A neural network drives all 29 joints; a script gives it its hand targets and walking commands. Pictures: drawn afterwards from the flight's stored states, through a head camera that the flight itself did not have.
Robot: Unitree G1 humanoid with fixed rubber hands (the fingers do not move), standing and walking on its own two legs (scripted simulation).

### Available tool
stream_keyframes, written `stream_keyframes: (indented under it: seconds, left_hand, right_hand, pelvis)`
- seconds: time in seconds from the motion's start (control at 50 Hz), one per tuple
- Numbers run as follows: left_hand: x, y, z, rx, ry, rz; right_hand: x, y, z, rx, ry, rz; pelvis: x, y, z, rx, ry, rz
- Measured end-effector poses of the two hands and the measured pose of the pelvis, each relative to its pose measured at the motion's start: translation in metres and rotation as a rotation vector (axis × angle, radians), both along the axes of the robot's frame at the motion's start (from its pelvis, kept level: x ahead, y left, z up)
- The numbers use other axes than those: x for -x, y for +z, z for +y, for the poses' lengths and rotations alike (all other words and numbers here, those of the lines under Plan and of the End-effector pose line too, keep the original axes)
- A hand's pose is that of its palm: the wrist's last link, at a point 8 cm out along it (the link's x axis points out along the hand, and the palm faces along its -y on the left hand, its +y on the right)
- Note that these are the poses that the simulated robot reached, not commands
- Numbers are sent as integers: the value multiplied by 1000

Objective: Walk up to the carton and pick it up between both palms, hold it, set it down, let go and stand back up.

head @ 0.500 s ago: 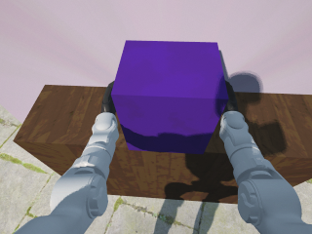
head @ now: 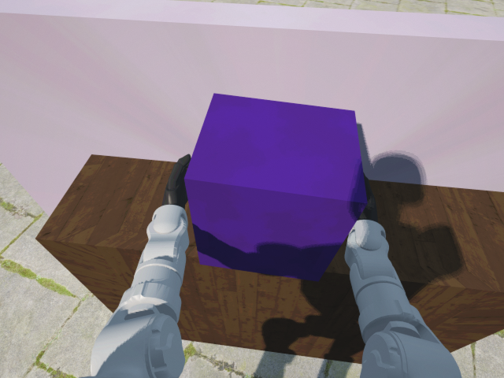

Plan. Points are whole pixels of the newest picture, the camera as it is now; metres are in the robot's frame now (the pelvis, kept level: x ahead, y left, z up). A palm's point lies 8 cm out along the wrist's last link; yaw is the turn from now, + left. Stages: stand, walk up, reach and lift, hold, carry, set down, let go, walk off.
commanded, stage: reach and lift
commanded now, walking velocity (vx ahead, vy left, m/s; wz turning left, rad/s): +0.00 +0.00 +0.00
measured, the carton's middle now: (270, 194) +0.41 -0.01 +0.06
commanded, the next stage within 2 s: none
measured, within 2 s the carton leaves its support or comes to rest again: neither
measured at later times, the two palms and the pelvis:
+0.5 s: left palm (175, 192) +0.39 +0.15 +0.09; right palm (373, 206) +0.37 -0.17 +0.09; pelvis -0.03 +0.01 +0.00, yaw -1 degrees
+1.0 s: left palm (172, 163) +0.41 +0.15 +0.14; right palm (377, 183) +0.39 -0.17 +0.13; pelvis -0.02 +0.00 +0.00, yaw +1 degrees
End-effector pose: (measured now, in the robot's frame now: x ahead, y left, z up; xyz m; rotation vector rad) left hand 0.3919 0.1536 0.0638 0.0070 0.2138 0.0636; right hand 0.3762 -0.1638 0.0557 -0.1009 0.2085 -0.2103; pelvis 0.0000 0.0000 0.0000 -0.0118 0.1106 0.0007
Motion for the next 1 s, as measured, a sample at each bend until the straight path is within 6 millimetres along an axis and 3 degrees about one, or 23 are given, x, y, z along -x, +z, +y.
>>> stream_keyframes:
  seconds: [0.26,0.54,1.0]
  left_hand:
    - [6,18,4,-14,-9,-36]
    - [5,32,-5,7,-10,-40]
    - [-16,75,-5,6,-20,-146]
  right_hand:
    - [7,12,4,17,1,-38]
    - [6,38,-5,36,-2,-47]
    - [-9,70,-4,37,-23,-162]
  pelvis:
    - [14,1,15,3,-9,7]
    - [27,1,9,-2,-9,1]
    - [17,2,3,-5,19,-8]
